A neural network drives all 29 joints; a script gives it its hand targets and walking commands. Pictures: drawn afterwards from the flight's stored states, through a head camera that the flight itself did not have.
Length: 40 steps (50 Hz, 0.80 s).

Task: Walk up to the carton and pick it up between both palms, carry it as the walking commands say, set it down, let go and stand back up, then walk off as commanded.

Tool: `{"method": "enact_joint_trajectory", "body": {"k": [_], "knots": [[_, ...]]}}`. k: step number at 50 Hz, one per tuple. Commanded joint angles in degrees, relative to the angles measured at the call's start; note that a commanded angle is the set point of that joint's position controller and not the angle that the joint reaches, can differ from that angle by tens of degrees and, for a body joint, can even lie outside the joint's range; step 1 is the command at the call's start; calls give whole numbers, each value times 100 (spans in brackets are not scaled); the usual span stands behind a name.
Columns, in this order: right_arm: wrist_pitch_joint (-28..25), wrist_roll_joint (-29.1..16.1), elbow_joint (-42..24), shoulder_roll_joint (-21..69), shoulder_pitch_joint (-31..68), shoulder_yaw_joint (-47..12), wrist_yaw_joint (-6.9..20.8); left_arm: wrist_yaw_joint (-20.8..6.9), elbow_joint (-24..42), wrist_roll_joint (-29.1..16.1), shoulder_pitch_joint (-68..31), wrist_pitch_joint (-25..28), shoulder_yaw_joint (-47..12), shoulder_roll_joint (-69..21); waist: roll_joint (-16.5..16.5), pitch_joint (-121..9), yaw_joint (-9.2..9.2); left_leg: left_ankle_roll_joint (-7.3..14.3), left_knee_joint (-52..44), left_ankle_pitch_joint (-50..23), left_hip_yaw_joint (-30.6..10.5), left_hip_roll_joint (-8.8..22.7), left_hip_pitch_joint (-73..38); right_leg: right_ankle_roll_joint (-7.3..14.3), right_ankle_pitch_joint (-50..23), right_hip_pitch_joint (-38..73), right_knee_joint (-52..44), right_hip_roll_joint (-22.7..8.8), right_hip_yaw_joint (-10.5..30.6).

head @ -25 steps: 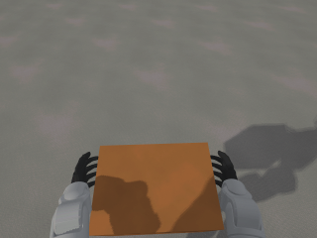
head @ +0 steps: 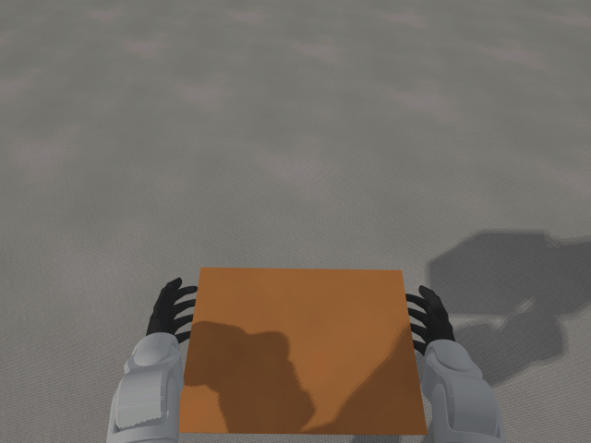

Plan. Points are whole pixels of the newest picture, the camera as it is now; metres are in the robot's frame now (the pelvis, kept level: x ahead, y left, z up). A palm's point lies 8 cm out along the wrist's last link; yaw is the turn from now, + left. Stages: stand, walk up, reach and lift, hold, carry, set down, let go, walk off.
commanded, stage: carry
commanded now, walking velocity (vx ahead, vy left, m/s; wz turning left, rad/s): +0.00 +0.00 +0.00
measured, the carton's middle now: (299, 359) +0.27 -0.01 -0.08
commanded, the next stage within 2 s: none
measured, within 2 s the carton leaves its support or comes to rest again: neither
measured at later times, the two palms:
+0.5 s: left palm (183, 202) +0.51 +0.19 +0.03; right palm (384, 196) +0.51 -0.17 +0.02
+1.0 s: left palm (188, 132) +0.75 +0.21 +0.02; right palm (348, 120) +0.75 -0.14 +0.03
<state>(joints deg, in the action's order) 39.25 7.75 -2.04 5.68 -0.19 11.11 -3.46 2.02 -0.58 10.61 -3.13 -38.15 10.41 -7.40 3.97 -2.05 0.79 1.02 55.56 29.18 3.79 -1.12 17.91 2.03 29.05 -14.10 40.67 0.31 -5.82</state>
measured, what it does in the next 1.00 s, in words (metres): walks ahead: left foot, then right foot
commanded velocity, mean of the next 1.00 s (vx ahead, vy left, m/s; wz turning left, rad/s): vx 0.00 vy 0.00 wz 0.00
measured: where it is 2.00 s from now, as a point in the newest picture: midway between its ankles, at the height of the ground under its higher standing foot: (274, 280)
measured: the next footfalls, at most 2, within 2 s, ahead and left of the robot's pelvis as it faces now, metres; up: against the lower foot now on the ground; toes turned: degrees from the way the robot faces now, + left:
left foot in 0.14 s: +0.13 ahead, +0.08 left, +0.00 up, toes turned +2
right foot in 0.34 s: +0.18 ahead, -0.08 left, +0.00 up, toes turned -6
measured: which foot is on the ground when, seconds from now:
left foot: up 0.00-0.12, down 0.14-0.40, up 0.42-0.52, down 0.54-0.80, up 0.82-0.92, down 0.94-1.00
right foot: down 0.00-0.14, up 0.16-0.32, down 0.34-0.56, up 0.58-0.72, down 0.74-0.96, up 0.98-1.00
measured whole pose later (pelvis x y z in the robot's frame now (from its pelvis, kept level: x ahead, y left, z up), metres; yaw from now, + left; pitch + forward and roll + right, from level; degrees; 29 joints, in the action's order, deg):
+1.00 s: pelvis +0.49 +0.04 +0.00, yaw -2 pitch +1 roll +0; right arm 39.5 8.6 0.2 6.9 4.2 12.1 -2.6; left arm 3.7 3.1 10.3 -1.5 -39.2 9.4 -6.0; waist -2.0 -1.3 -1.4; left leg 4.6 43.2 24.1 5.3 -1.6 19.9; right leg 0.3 30.9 -13.5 52.4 -1.4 -3.2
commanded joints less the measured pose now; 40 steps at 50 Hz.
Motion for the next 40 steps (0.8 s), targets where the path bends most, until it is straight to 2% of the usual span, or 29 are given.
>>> {"method": "enact_joint_trajectory", "body": {"k": [1,3,4,5,6,7,8,9,11,14,16,17,18,19,20,22,24,25,26,27,28,29,30,32,34,37,38,39,40], "knots": [[-275,-1727,-1440,4065,3514,-4464,1507,-1333,756,-1350,-1999,147,-3595,-3901,-1851,-1606,-456,-118,944,1255,-68,-174,3888,1012,-11281,4532,-555,-1639,2288],[-230,-1619,-1160,3904,3214,-4198,1479,-1266,1073,-1327,-2313,113,-3633,-3745,-1217,-1495,-410,-16,-251,851,-57,-98,3747,812,-10100,4288,-334,-1483,1969],[-202,-1553,-1041,3922,2897,-4050,1480,-1267,1273,-1388,-2426,99,-3748,-3733,-988,-1737,-321,10,-1060,118,99,-175,2709,654,-9837,3656,-114,-1342,1453],[-155,-1473,-926,4010,2520,-3948,1487,-1290,1326,-1449,-2288,67,-3833,-3704,-823,-2054,-178,69,-2131,-1231,420,-384,798,395,-9500,2411,214,-1063,632],[-131,-1354,-684,4087,2277,-3858,1517,-1327,1271,-1485,-2335,46,-3922,-3683,-622,-2493,42,223,-2727,-3395,330,-334,-987,183,-8349,1438,1067,-881,182],[-126,-1278,-498,4084,2303,-3770,1538,-1353,1377,-1532,-2603,34,-4094,-3690,393,-2744,116,749,-2739,-7673,-1126,774,-2715,-120,-4176,-280,2372,-316,-26],[-154,-1204,-461,4015,2277,-3615,1512,-1385,1393,-1647,-2790,39,-4210,-3674,1464,-2745,29,1686,-2453,-11585,-2382,1836,-3378,-189,114,-1427,3129,490,329],[-154,-1158,-517,4137,2184,-3560,1521,-1453,1545,-1752,-2974,70,-4260,-3780,1392,-2437,34,1863,-2517,-11288,-2589,1990,-3083,-85,412,-1640,2979,242,642],[-188,-1130,-572,4120,2702,-3601,1518,-1512,1338,-1721,-3284,113,-4047,-3835,506,-1536,99,1838,-2657,-9425,-2308,1886,-2590,-63,574,-2155,2226,22,617],[-339,-1347,-927,4193,3061,-3982,1514,-1527,1025,-1692,-2815,207,-3870,-4037,448,-1623,38,1206,-2245,-9039,-1297,1489,-2521,-118,57,-1452,41,-39,185],[-332,-1379,-910,4119,2912,-4095,1527,-1529,838,-1606,-2358,211,-3840,-4048,366,-2013,-104,806,-1829,-8756,-697,1207,-2069,-113,-1453,-205,-1149,130,-166],[-334,-1388,-912,4088,2997,-4131,1539,-1542,770,-1549,-2300,224,-3792,-4074,17,-2404,-143,541,-1410,-7788,-509,1017,-1378,29,-3481,973,-1270,-86,68],[-348,-1425,-1084,4008,3417,-4276,1574,-1517,559,-1337,-2344,289,-3547,-3995,-1182,-2618,-206,81,-544,-6007,-208,652,-377,508,-7414,2061,-613,-782,973],[-377,-1566,-1308,3953,3737,-4374,1586,-1484,542,-1324,-2376,324,-3512,-3958,-2406,-2493,-347,-259,650,-3286,-65,132,1035,978,-10533,3199,-386,-1388,1693],[-369,-1732,-1615,4061,3833,-4467,1558,-1433,755,-1452,-2319,284,-3636,-3993,-2915,-2205,-420,-303,1428,659,-11,-291,2535,1258,-12106,4091,-495,-1831,2183],[-283,-1700,-1393,4021,3471,-4406,1508,-1329,782,-1358,-2061,158,-3618,-3897,-1724,-1696,-428,-128,647,1182,-129,-131,3747,1016,-11044,4470,-542,-1678,2252],[-222,-1580,-1144,3866,3137,-4124,1481,-1275,1080,-1350,-2331,100,-3674,-3751,-1183,-1645,-374,-35,-620,603,-65,-67,3373,799,-9830,4105,-348,-1514,1853],[-180,-1509,-1015,3878,2806,-3976,1480,-1279,1210,-1395,-2354,68,-3758,-3723,-1052,-1862,-280,7,-1409,-182,121,-155,2215,602,-9635,3383,-138,-1361,1277],[-131,-1411,-817,3999,2417,-3870,1492,-1301,1225,-1430,-2230,39,-3825,-3709,-882,-2175,-134,77,-2321,-1646,395,-373,450,367,-9243,2293,263,-1090,536],[-126,-1329,-640,4026,2306,-3810,1524,-1333,1235,-1477,-2351,39,-3912,-3672,-455,-2631,48,290,-2702,-4578,26,-65,-1453,82,-7586,1109,1140,-835,99],[-101,-1239,-376,4042,2192,-3695,1548,-1361,1322,-1521,-2545,19,-4079,-3668,664,-2714,84,912,-2701,-8777,-1506,1138,-2943,-170,-2684,-666,2429,-152,13],[-190,-1182,-421,3988,2358,-3520,1519,-1403,1439,-1670,-3037,70,-4202,-3667,1643,-2634,39,1729,-2420,-11735,-2418,1901,-3300,-202,308,-1480,2898,410,358],[-142,-1175,-556,4118,2240,-3555,1527,-1460,1500,-1735,-2959,63,-4227,-3803,1243,-2211,45,1751,-2612,-11063,-2488,1987,-2987,-107,405,-1744,2702,159,594],[-174,-1097,-560,3988,2757,-3509,1504,-1497,1270,-1712,-3315,95,-4001,-3802,441,-1406,100,1702,-2659,-9354,-2111,1848,-2625,-89,570,-2225,1875,-38,500],[-266,-1262,-792,4090,3057,-3791,1511,-1506,1024,-1659,-2981,141,-3865,-3983,466,-1439,28,1221,-2385,-8970,-1333,1498,-2417,-153,154,-1605,359,-69,181],[-297,-1374,-893,4040,2975,-4031,1528,-1514,755,-1580,-2333,173,-3815,-4065,383,-2066,-131,653,-1707,-8761,-581,1164,-1891,-104,-1840,97,-1178,152,-227],[-300,-1380,-921,4015,2977,-4065,1543,-1537,742,-1555,-2317,193,-3772,-4053,-132,-2425,-112,388,-1248,-7464,-437,928,-1130,98,-4320,1236,-1093,-216,140],[-315,-1442,-1115,3900,3536,-4234,1583,-1493,442,-1292,-2352,256,-3465,-3946,-1487,-2583,-237,-91,-279,-5729,-148,571,-40,618,-8201,2322,-451,-940,1095],[-332,-1579,-1315,3878,3784,-4301,1578,-1455,489,-1318,-2373,273,-3468,-3924,-2623,-2383,-386,-357,995,-2353,-27,0,1449,1111,-10893,3410,-410,-1535,1775]]}}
